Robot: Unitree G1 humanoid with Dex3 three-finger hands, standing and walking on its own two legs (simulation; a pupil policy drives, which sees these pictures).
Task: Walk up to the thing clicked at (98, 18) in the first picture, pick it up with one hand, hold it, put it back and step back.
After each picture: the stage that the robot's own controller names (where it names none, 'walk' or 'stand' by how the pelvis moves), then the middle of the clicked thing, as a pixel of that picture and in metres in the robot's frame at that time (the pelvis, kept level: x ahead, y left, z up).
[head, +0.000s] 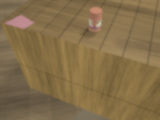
stand; (95, 20) +0.76 -0.05 +0.01
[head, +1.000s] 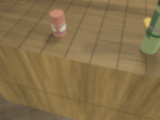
walk; (58, 23) +0.66 +0.16 +0.03
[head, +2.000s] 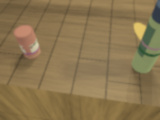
rise first; (28, 42) +0.49 +0.24 +0.06
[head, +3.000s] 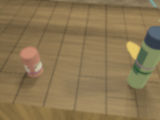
stand; (32, 62) +0.46 +0.22 +0.01
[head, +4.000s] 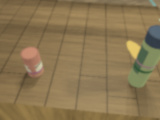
stand; (32, 62) +0.46 +0.22 +0.00
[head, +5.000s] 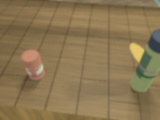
stand; (33, 65) +0.45 +0.22 +0.00
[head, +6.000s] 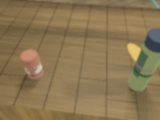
stand; (32, 64) +0.45 +0.22 +0.00
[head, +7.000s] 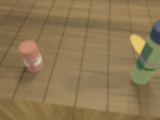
rise first; (31, 56) +0.46 +0.22 +0.01
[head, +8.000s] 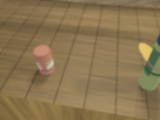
rise first; (44, 60) +0.47 +0.20 +0.01
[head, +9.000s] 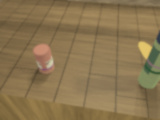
go down; (44, 59) +0.47 +0.20 +0.01
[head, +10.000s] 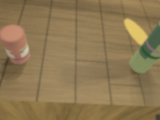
go down; (16, 45) +0.45 +0.19 +0.05
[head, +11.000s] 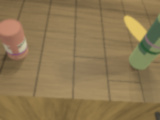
close in; (14, 40) +0.47 +0.19 +0.07
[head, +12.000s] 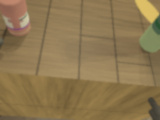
close in; (15, 13) +0.51 +0.18 +0.11
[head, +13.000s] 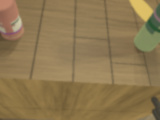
go down; (7, 18) +0.50 +0.18 +0.11
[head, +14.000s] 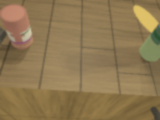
lift; (18, 28) +0.48 +0.18 +0.10
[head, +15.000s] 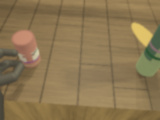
go down; (27, 49) +0.45 +0.18 +0.07
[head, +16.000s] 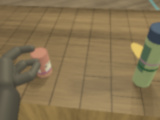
rise first; (41, 63) +0.48 +0.19 +0.03
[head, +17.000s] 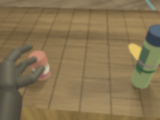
stand; (40, 66) +0.47 +0.19 +0.02
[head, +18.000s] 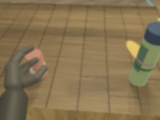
stand; (36, 64) +0.46 +0.19 +0.02
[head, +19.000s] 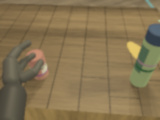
stand; (38, 65) +0.46 +0.19 +0.02
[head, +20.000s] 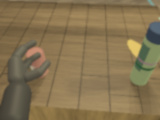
stand; (37, 63) +0.47 +0.19 +0.02
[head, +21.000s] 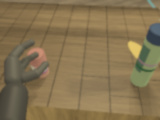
rise first; (38, 63) +0.47 +0.19 +0.02
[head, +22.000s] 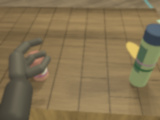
rise first; (38, 66) +0.46 +0.19 +0.02
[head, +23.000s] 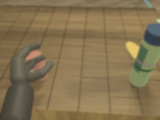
close; (37, 66) +0.46 +0.19 +0.02
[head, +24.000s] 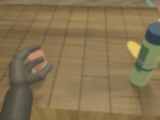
close; (38, 64) +0.47 +0.19 +0.02
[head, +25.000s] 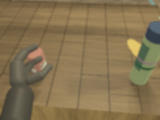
close; (37, 62) +0.47 +0.19 +0.02
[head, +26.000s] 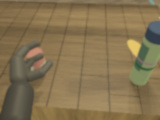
close; (37, 63) +0.47 +0.19 +0.02
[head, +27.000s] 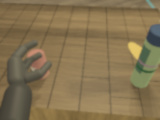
close; (38, 64) +0.46 +0.19 +0.02
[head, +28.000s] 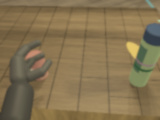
close; (37, 65) +0.46 +0.19 +0.02
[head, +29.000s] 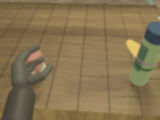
close; (36, 64) +0.46 +0.19 +0.02
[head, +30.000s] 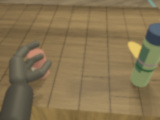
close; (39, 64) +0.47 +0.19 +0.02
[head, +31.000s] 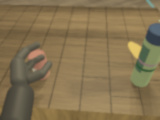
stand; (39, 65) +0.46 +0.19 +0.02
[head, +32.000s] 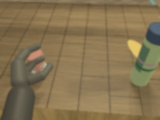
close; (37, 64) +0.46 +0.19 +0.02
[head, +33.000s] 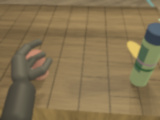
stand; (38, 65) +0.46 +0.19 +0.02
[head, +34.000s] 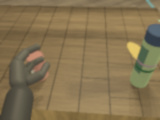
close; (37, 66) +0.46 +0.19 +0.02
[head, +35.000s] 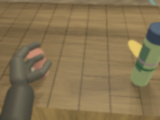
close; (38, 63) +0.46 +0.19 +0.02
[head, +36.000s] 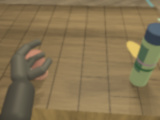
close; (37, 65) +0.46 +0.19 +0.02
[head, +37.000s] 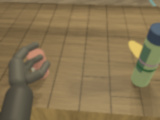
close; (38, 64) +0.46 +0.19 +0.02
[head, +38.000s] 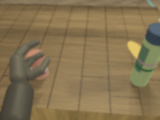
stand; (38, 64) +0.46 +0.19 +0.02
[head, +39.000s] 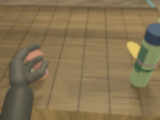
stand; (37, 65) +0.46 +0.19 +0.02
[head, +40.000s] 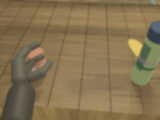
stand; (38, 62) +0.46 +0.19 +0.02
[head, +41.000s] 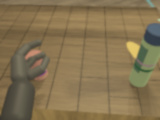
stand; (37, 65) +0.46 +0.19 +0.02
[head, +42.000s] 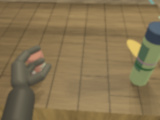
close; (36, 64) +0.46 +0.19 +0.02
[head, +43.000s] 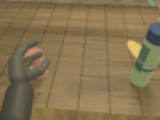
close; (37, 63) +0.46 +0.19 +0.02
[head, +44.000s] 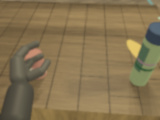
close; (36, 64) +0.46 +0.19 +0.02
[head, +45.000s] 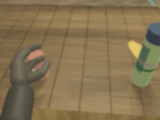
stand; (38, 65) +0.46 +0.19 +0.02
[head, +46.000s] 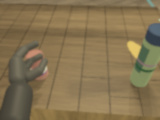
stand; (37, 65) +0.46 +0.19 +0.02
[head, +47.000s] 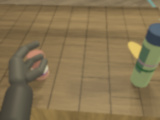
stand; (38, 65) +0.46 +0.19 +0.02
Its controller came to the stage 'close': yes
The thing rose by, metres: 0.00
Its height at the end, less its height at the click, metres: +0.00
